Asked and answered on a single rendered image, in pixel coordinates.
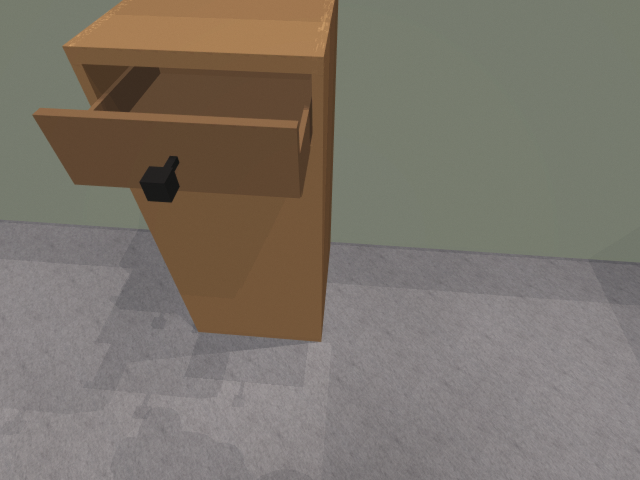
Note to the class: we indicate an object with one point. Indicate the handle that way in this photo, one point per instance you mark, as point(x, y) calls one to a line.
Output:
point(160, 184)

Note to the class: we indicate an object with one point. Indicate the drawer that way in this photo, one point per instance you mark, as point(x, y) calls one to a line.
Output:
point(234, 132)

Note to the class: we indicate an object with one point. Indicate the cabinet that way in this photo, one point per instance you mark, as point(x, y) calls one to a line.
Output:
point(244, 265)

